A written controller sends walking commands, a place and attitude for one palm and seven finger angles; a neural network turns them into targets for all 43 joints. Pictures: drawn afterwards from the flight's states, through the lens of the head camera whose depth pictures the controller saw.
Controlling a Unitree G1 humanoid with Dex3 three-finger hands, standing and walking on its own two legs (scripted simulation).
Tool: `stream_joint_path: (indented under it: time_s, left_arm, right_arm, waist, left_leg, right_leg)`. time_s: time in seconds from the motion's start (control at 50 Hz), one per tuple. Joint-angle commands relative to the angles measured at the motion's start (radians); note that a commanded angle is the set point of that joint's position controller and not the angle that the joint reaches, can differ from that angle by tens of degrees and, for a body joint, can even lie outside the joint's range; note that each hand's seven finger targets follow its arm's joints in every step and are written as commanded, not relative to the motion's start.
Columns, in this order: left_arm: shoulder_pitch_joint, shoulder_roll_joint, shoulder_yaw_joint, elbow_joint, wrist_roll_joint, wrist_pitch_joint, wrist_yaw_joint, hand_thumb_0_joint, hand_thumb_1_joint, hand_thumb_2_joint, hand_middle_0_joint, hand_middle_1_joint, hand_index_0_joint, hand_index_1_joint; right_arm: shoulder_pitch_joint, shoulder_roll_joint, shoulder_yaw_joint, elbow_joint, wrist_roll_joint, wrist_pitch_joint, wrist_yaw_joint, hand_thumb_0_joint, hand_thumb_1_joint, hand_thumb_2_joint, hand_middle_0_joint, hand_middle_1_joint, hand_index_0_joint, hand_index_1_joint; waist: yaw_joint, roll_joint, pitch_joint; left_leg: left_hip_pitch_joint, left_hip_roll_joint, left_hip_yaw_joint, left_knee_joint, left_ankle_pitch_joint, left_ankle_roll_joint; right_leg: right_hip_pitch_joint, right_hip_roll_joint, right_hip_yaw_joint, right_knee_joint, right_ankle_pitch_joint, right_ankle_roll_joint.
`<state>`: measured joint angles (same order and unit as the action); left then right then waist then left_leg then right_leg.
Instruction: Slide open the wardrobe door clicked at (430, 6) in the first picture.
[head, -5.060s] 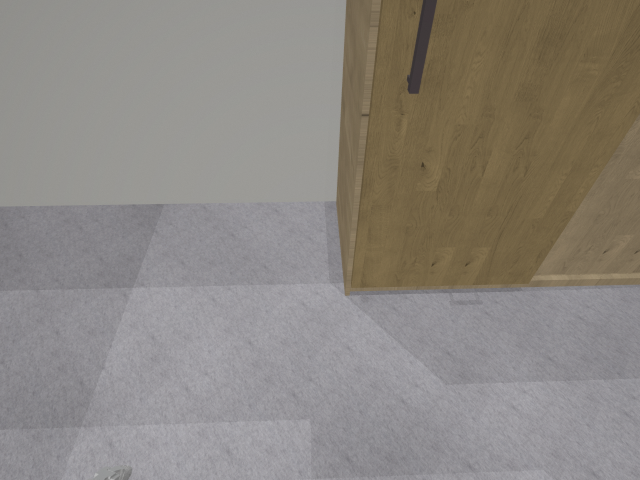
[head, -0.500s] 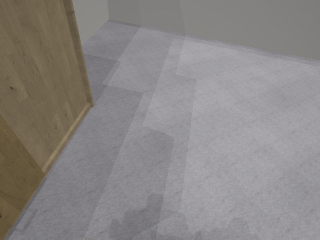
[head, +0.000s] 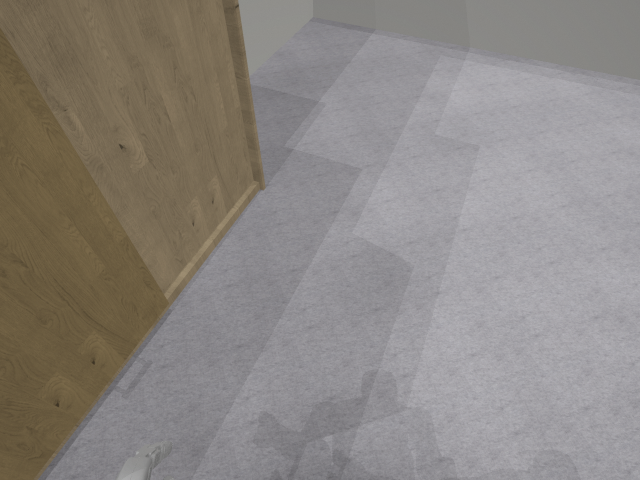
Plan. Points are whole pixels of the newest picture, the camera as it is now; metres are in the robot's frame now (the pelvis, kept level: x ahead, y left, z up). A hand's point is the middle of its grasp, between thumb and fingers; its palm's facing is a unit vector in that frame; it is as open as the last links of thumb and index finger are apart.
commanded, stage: turn to face it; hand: left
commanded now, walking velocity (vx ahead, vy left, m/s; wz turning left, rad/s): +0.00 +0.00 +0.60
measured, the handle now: out of the picture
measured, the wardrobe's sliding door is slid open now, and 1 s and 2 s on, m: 0.00 0.00 0.00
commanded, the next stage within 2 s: take the last steps up to it in 1.78 s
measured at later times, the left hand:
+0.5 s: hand out of the picture -0.08 +0.19 -0.17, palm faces +0.38 -0.89 -0.26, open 7.4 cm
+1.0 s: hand out of the picture -0.03 +0.23 -0.14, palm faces +0.57 -0.77 -0.28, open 7.4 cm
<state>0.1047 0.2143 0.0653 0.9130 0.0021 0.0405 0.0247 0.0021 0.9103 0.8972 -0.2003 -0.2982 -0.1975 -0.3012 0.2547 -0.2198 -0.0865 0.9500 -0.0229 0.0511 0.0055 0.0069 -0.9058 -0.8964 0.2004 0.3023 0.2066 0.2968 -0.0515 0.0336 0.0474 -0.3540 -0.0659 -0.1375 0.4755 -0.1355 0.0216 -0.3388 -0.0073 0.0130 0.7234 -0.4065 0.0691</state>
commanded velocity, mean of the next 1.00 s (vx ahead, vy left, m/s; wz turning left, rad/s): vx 0.00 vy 0.00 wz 0.60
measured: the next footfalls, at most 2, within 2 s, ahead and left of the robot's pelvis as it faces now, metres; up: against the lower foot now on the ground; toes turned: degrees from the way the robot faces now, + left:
right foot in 0.04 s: +0.03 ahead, -0.13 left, +0.00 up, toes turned +2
left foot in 0.54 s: -0.06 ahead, +0.11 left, +0.00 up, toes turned +28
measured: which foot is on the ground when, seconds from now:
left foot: down 0.00-0.04, up 0.06-0.52, down 0.54-1.00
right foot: up 0.00-0.02, down 0.04-0.54, up 0.56-0.98, down 1.00-1.00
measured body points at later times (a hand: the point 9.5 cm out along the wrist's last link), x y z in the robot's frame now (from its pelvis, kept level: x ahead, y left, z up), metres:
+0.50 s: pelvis -0.04 -0.01 -0.01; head +0.01 +0.00 +0.44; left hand -0.10 +0.23 -0.15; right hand +0.15 -0.23 -0.14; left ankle -0.09 +0.10 -0.72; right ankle -0.01 -0.13 -0.74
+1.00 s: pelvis -0.03 -0.02 -0.01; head +0.01 -0.01 +0.44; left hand -0.07 +0.27 -0.12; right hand +0.16 -0.20 -0.16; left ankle -0.09 +0.10 -0.74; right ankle +0.04 -0.12 -0.74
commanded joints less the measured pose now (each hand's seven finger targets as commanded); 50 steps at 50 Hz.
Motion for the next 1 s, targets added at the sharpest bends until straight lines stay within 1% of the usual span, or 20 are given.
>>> stream_joint_path:
  time_s: [0.0,0.02,0.04,0.06,0.08,0.12,0.16,0.24,0.38,0.44,0.48,0.5,0.52,0.54,0.6,0.64,0.82,0.94,0.96,0.98]
  left_arm:
    - [0.186,0.151,0.045,-0.041,0.005,-0.025,0.014,0.000,0.900,0.900,-0.200,-0.300,-0.200,-0.300]
    - [0.180,0.254,0.062,-0.062,0.025,-0.034,0.022,0.000,0.900,0.900,-0.200,-0.300,-0.200,-0.300]
    - [0.118,0.267,0.051,-0.089,0.019,-0.026,0.023,0.000,0.900,0.900,-0.200,-0.300,-0.200,-0.300]
    - [0.028,0.230,0.037,-0.116,0.017,-0.024,0.022,0.000,0.900,0.900,-0.200,-0.300,-0.200,-0.300]
    - [-0.019,0.194,0.036,-0.126,0.012,-0.036,0.020,0.000,0.900,0.900,-0.200,-0.300,-0.200,-0.300]
    - [-0.044,0.141,0.016,-0.124,0.010,-0.041,0.014,0.000,0.900,0.900,-0.200,-0.300,-0.200,-0.300]
    - [0.017,0.130,0.011,-0.112,0.011,-0.053,0.011,0.000,0.900,0.900,-0.200,-0.300,-0.200,-0.300]
    - [0.137,0.151,0.017,-0.077,0.015,-0.052,0.012,0.000,0.900,0.900,-0.200,-0.300,-0.200,-0.300]
    - [0.185,0.212,0.034,-0.053,0.029,-0.042,0.007,0.000,0.900,0.900,-0.200,-0.300,-0.200,-0.300]
    - [0.183,0.229,0.042,-0.042,0.029,-0.035,0.004,0.000,0.900,0.900,-0.200,-0.300,-0.200,-0.300]
    - [0.165,0.216,0.044,-0.044,0.015,-0.028,-0.001,0.000,0.900,0.900,-0.200,-0.300,-0.200,-0.300]
    - [0.170,0.169,0.038,-0.066,0.007,-0.024,-0.007,0.000,0.900,0.900,-0.200,-0.300,-0.200,-0.300]
    - [0.104,0.112,0.013,-0.112,0.009,-0.021,-0.010,0.000,0.900,0.900,-0.200,-0.300,-0.200,-0.300]
    - [0.069,0.136,0.016,-0.120,0.015,-0.010,-0.004,0.000,0.900,0.900,-0.200,-0.300,-0.200,-0.300]
    - [0.053,0.140,0.028,-0.078,0.013,-0.007,-0.010,0.000,0.900,0.900,-0.200,-0.300,-0.200,-0.300]
    - [0.091,0.137,0.030,-0.059,0.013,-0.009,-0.017,0.000,0.900,0.900,-0.200,-0.300,-0.200,-0.300]
    - [-0.009,0.126,0.022,-0.110,0.008,-0.010,-0.006,0.000,0.900,0.900,-0.200,-0.300,-0.200,-0.300]
    - [0.083,0.122,0.019,-0.107,-0.003,-0.032,0.002,0.000,0.900,0.900,-0.200,-0.300,-0.200,-0.300]
    - [0.121,0.151,0.026,-0.100,0.000,-0.041,0.006,0.000,0.900,0.900,-0.200,-0.300,-0.200,-0.300]
    - [0.154,0.239,0.044,-0.096,0.017,-0.052,0.015,0.000,0.900,0.900,-0.200,-0.300,-0.200,-0.300]
  right_arm:
    - [-0.060,-0.155,-0.046,-0.103,0.005,-0.010,-0.003,0.000,-0.900,-0.900,0.200,0.300,0.200,0.300]
    - [-0.039,-0.084,-0.035,-0.120,0.013,-0.008,-0.001,0.000,-0.900,-0.900,0.200,0.300,0.200,0.300]
    - [-0.073,-0.125,-0.043,-0.131,-0.004,-0.011,-0.003,0.000,-0.900,-0.900,0.200,0.300,0.200,0.300]
    - [-0.050,-0.132,-0.047,-0.127,-0.010,-0.004,0.005,0.000,-0.900,-0.900,0.200,0.300,0.200,0.300]
    - [-0.024,-0.127,-0.048,-0.097,-0.013,0.012,0.010,0.000,-0.900,-0.900,0.200,0.300,0.200,0.300]
    - [0.013,-0.123,-0.045,-0.067,-0.010,0.017,0.020,0.000,-0.900,-0.900,0.200,0.300,0.200,0.300]
    - [0.011,-0.109,-0.036,-0.064,-0.006,0.014,0.024,0.000,-0.900,-0.900,0.200,0.300,0.200,0.300]
    - [-0.089,-0.108,-0.028,-0.090,-0.004,0.017,0.024,0.000,-0.900,-0.900,0.200,0.300,0.200,0.300]
    - [-0.174,-0.089,-0.003,-0.116,0.008,0.002,0.026,0.000,-0.900,-0.900,0.200,0.300,0.200,0.300]
    - [-0.133,-0.089,0.003,-0.110,0.013,-0.012,0.021,0.000,-0.900,-0.900,0.200,0.300,0.200,0.300]
    - [-0.038,-0.137,-0.009,-0.089,0.009,-0.027,0.020,0.000,-0.900,-0.900,0.200,0.300,0.200,0.300]
    - [0.020,-0.239,-0.034,-0.079,0.003,-0.038,0.014,0.000,-0.900,-0.900,0.200,0.300,0.200,0.300]
    - [0.079,-0.330,-0.054,-0.070,0.011,-0.036,0.007,0.000,-0.900,-0.900,0.200,0.300,0.200,0.300]
    - [0.100,-0.322,-0.049,-0.051,0.010,-0.029,0.004,0.000,-0.900,-0.900,0.200,0.300,0.200,0.300]
    - [-0.051,-0.229,-0.023,-0.081,0.002,-0.036,-0.017,0.000,-0.900,-0.900,0.200,0.300,0.200,0.300]
    - [-0.095,-0.210,-0.012,-0.096,0.003,-0.042,-0.016,0.000,-0.900,-0.900,0.200,0.300,0.200,0.300]
    - [-0.029,-0.215,-0.026,-0.088,-0.002,-0.034,-0.012,0.000,-0.900,-0.900,0.200,0.300,0.200,0.300]
    - [-0.079,-0.210,-0.036,-0.110,0.002,-0.026,-0.010,0.000,-0.900,-0.900,0.200,0.300,0.200,0.300]
    - [-0.079,-0.185,-0.034,-0.116,0.009,-0.026,-0.007,0.000,-0.900,-0.900,0.200,0.300,0.200,0.300]
    - [-0.062,-0.116,-0.024,-0.128,0.019,-0.028,-0.001,0.000,-0.900,-0.900,0.200,0.300,0.200,0.300]
  waist:
    - [0.093,0.037,-0.121]
    - [0.096,-0.274,-0.112]
    - [0.091,-0.295,-0.048]
    - [0.038,-0.199,-0.006]
    - [0.010,-0.242,0.020]
    - [-0.018,-0.205,0.068]
    - [0.004,-0.199,0.038]
    - [0.066,-0.191,0.009]
    - [0.102,-0.259,-0.053]
    - [0.088,-0.268,-0.105]
    - [0.030,-0.173,-0.160]
    - [-0.004,0.083,-0.206]
    - [-0.038,0.293,-0.197]
    - [-0.044,0.193,-0.188]
    - [0.009,0.179,-0.075]
    - [0.039,0.146,-0.065]
    - [0.006,0.134,-0.071]
    - [0.060,0.123,-0.130]
    - [0.081,0.062,-0.145]
    - [0.095,-0.190,-0.172]
  left_leg:
    - [-0.166,0.124,-0.225,-0.031,-0.175,0.025]
    - [-0.358,-0.003,-0.023,0.253,-0.357,-0.057]
    - [-0.327,-0.001,0.052,0.475,-0.415,-0.068]
    - [-0.265,0.027,0.028,0.605,-0.357,-0.059]
    - [-0.249,0.049,0.038,0.678,-0.299,-0.065]
    - [-0.239,0.074,0.080,0.765,-0.206,-0.081]
    - [-0.265,0.081,0.114,0.770,-0.167,-0.099]
    - [-0.276,0.109,0.138,0.679,-0.202,-0.119]
    - [-0.124,0.109,0.225,0.352,-0.311,-0.101]
    - [-0.017,0.092,0.261,0.179,-0.274,-0.080]
    - [0.202,0.102,0.236,-0.065,-0.041,-0.059]
    - [0.394,0.286,-0.010,-0.115,0.197,0.020]
    - [0.465,0.487,-0.234,-0.103,0.608,0.123]
    - [0.413,0.515,-0.178,-0.081,0.604,0.186]
    - [0.261,0.345,-0.074,-0.099,0.466,0.132]
    - [0.224,0.299,-0.031,-0.108,0.434,0.109]
    - [0.240,0.288,-0.184,-0.111,0.328,0.151]
    - [0.115,0.223,-0.229,0.008,0.371,0.101]
    - [0.010,0.178,-0.206,0.066,0.227,0.054]
    - [-0.182,0.062,-0.056,0.252,-0.114,-0.025]
  right_leg:
    - [0.350,-0.079,0.046,-0.383,0.101,-0.050]
    - [0.419,-0.368,0.363,-0.539,-0.097,-0.143]
    - [0.199,-0.499,0.427,-0.569,-0.097,-0.204]
    - [0.052,-0.454,0.318,-0.566,-0.082,-0.203]
    - [0.003,-0.377,0.255,-0.566,-0.070,-0.161]
    - [-0.018,-0.291,0.095,-0.511,0.093,-0.127]
    - [0.100,-0.268,0.006,-0.452,0.256,-0.132]
    - [0.217,-0.316,-0.004,-0.425,0.330,-0.164]
    - [0.275,-0.372,-0.065,-0.342,0.535,-0.194]
    - [0.290,-0.374,-0.107,-0.256,0.612,-0.167]
    - [0.190,-0.339,-0.187,-0.080,0.534,-0.089]
    - [-0.037,-0.240,-0.229,0.125,0.246,-0.017]
    - [-0.271,-0.139,-0.175,0.305,-0.258,0.037]
    - [-0.269,-0.152,-0.092,0.393,-0.245,0.021]
    - [-0.265,-0.143,-0.034,0.454,-0.053,0.026]
    - [-0.224,-0.127,-0.041,0.440,0.003,0.033]
    - [-0.173,-0.072,-0.014,0.205,-0.026,0.042]
    - [0.139,-0.013,-0.041,-0.210,0.132,0.018]
    - [0.280,-0.064,-0.003,-0.341,0.231,0.008]
    - [0.442,-0.302,0.207,-0.427,0.282,-0.058]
